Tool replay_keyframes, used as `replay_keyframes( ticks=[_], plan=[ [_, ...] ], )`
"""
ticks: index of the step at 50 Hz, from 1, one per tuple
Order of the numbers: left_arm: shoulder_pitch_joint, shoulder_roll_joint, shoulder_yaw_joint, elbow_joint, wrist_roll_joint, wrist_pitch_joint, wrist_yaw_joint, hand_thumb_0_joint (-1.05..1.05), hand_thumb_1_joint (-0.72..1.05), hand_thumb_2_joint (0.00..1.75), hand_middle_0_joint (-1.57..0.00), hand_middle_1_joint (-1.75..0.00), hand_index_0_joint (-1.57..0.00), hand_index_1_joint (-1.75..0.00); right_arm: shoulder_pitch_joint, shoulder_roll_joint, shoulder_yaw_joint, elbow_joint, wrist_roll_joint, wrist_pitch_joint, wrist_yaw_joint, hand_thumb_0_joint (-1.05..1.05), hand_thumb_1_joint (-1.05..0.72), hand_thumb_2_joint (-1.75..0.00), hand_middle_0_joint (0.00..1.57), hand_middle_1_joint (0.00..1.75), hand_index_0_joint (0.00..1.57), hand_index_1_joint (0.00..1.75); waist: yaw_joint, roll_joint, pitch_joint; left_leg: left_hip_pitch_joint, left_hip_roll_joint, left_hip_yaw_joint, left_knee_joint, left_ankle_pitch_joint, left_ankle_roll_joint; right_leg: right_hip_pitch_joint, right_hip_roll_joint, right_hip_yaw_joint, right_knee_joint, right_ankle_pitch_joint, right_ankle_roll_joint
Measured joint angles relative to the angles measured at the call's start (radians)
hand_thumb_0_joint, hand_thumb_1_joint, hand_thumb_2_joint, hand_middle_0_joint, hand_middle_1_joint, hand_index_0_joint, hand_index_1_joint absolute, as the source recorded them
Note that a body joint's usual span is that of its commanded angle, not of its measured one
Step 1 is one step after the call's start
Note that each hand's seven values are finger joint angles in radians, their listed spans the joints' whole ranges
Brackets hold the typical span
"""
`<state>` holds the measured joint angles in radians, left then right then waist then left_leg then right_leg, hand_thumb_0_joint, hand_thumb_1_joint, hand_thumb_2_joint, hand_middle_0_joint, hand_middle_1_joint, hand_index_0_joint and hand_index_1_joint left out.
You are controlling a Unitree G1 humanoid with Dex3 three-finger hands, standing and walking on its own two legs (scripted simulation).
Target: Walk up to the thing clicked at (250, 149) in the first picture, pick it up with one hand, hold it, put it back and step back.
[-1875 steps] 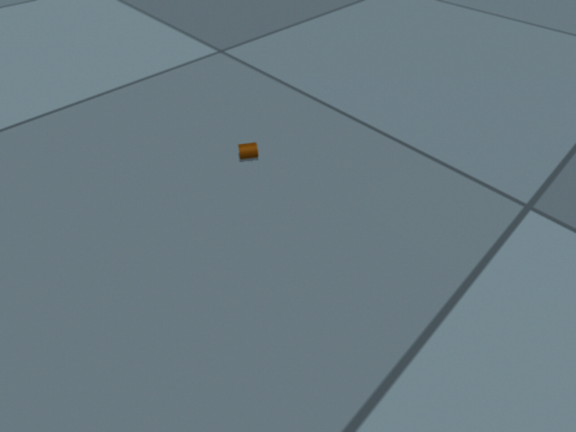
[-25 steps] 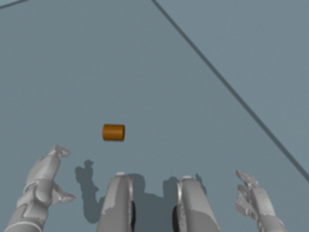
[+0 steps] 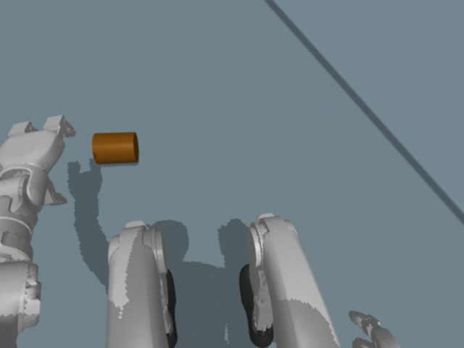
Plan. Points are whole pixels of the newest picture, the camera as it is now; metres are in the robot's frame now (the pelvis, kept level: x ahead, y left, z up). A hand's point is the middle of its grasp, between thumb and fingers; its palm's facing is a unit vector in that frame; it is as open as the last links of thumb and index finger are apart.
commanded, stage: rise first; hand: left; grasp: from above
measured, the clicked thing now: (116, 148) +0.55 +0.26 -0.37
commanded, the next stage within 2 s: none
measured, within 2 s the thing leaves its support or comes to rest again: neither
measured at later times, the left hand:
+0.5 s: hand (69, 154) +0.48 +0.31 -0.20, palm faces -0.45 -0.01 -0.89, open 14.1 cm
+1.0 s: hand (79, 148) +0.50 +0.30 -0.23, palm faces -0.46 -0.01 -0.89, open 14.1 cm
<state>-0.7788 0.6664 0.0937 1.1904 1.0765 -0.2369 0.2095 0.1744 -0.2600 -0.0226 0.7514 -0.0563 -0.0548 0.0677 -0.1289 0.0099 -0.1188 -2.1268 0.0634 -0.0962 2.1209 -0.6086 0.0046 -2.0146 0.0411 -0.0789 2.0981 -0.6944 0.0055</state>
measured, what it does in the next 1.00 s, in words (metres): lowers itself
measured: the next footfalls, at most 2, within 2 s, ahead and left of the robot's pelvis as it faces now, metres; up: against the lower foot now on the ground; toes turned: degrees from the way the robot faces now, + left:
none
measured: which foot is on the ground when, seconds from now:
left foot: down 0.00-1.00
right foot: down 0.00-1.00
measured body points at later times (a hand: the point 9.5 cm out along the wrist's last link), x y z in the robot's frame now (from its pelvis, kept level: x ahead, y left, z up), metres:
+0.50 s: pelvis +0.00 +0.00 -0.05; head +0.25 +0.07 +0.32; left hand +0.50 +0.31 -0.15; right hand +0.05 -0.27 -0.16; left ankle +0.10 +0.13 -0.38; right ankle +0.09 -0.12 -0.38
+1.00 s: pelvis +0.01 +0.01 -0.07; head +0.26 +0.08 +0.29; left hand +0.52 +0.30 -0.18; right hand +0.04 -0.27 -0.16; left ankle +0.10 +0.13 -0.38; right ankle +0.09 -0.12 -0.38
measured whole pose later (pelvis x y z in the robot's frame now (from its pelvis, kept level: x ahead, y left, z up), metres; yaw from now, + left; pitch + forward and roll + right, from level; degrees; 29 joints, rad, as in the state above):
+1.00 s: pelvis +0.01 +0.01 -0.07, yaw -5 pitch +33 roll -10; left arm -1.01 0.88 0.07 1.38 1.27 -0.26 0.28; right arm 0.15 -0.27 0.12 0.70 -0.14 0.01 0.12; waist -0.25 -0.04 0.00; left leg -2.32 0.07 -0.17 2.37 -0.65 0.01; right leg -2.18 0.07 -0.13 2.30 -0.72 0.02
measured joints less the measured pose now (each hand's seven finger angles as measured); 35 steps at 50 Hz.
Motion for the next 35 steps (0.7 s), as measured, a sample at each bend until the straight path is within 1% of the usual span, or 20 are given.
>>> replay_keyframes(
  ticks=[2, 5, 9, 15, 20, 24, 29, 35],
  plan=[
    [-0.027, 0.016, 0.0, 0.026, 0.024, -0.001, 0.008, 0.0, -0.49, 1.01, -0.08, -1.04, -0.09, -1.04, 0.003, 0.002, 0.003, 0.005, -0.007, 0.01, 0.003, 0.0, -0.87, -0.89, 0.2, 0.3, 0.2, 0.3, -0.012, -0.002, 0.006, -0.019, 0.0, -0.003, 0.021, 0.0, 0.003, -0.016, 0.001, -0.002, 0.017, -0.001, 0.003],
    [-0.061, 0.037, -0.013, 0.054, 0.057, -0.001, 0.012, 0.0, -0.49, 1.01, -0.07, -1.04, -0.09, -1.03, 0.008, 0.004, 0.008, 0.007, -0.015, 0.024, 0.008, 0.0, -0.88, -0.89, 0.2, 0.3, 0.2, 0.3, -0.026, -0.005, 0.014, -0.045, -0.001, -0.005, 0.047, -0.001, 0.007, -0.037, 0.001, -0.003, 0.041, -0.002, 0.007],
    [-0.097, 0.062, -0.019, 0.087, 0.096, -0.017, 0.017, 0.0, -0.5, 1.01, -0.07, -1.03, -0.08, -1.03, 0.006, 0.006, 0.022, 0.007, -0.026, 0.037, 0.015, 0.0, -0.88, -0.9, 0.2, 0.3, 0.2, 0.3, -0.042, -0.008, 0.025, -0.077, -0.002, -0.009, 0.08, -0.002, 0.012, -0.063, 0.002, -0.006, 0.069, -0.004, 0.011],
    [-0.141, 0.104, -0.018, 0.123, 0.156, -0.049, 0.037, 0.0, -0.52, 1.02, -0.07, -1.02, -0.08, -1.02, -0.009, 0.009, 0.053, 0.0, -0.047, 0.052, 0.025, 0.0, -0.9, -0.9, 0.2, 0.3, 0.2, 0.3, -0.06, -0.016, 0.047, -0.116, -0.001, -0.023, 0.129, -0.006, 0.013, -0.096, 0.006, -0.016, 0.111, -0.008, 0.015],
    [-0.174, 0.138, -0.022, 0.154, 0.198, -0.063, 0.063, 0.0, -0.52, 1.01, -0.07, -1.02, -0.08, -1.01, -0.026, 0.012, 0.075, -0.01, -0.061, 0.058, 0.029, 0.0, -0.9, -0.9, 0.2, 0.3, 0.2, 0.3, -0.071, -0.022, 0.064, -0.146, 0.0, -0.036, 0.164, -0.011, 0.011, -0.121, 0.01, -0.026, 0.14, -0.011, 0.014],
    [-0.192, 0.153, -0.022, 0.163, 0.21, -0.061, 0.08, 0.0, -0.52, 1.01, -0.07, -1.02, -0.08, -1.01, -0.037, 0.015, 0.088, -0.016, -0.069, 0.059, 0.033, 0.0, -0.91, -0.9, 0.2, 0.3, 0.2, 0.3, -0.075, -0.029, 0.079, -0.159, 0.003, -0.042, 0.183, -0.018, 0.011, -0.133, 0.015, -0.031, 0.154, -0.014, 0.016],
    [-0.211, 0.166, -0.023, 0.177, 0.208, -0.045, 0.089, 0.0, -0.53, 1.01, -0.07, -1.03, -0.09, -1.02, -0.045, 0.015, 0.101, -0.023, -0.075, 0.057, 0.036, 0.0, -0.91, -0.9, 0.2, 0.3, 0.2, 0.3, -0.083, -0.038, 0.091, -0.168, 0.008, -0.05, 0.2, -0.029, 0.01, -0.142, 0.021, -0.036, 0.165, -0.02, 0.016],
    [-0.217, 0.182, -0.018, 0.175, 0.2, -0.026, 0.083, 0.0, -0.53, 1.0, -0.07, -1.03, -0.09, -1.02, -0.047, 0.008, 0.111, -0.034, -0.078, 0.057, 0.04, 0.0, -0.92, -0.9, 0.2, 0.3, 0.2, 0.3, -0.095, -0.042, 0.102, -0.173, 0.012, -0.06, 0.217, -0.042, 0.012, -0.145, 0.028, -0.043, 0.172, -0.026, 0.02]
  ],
)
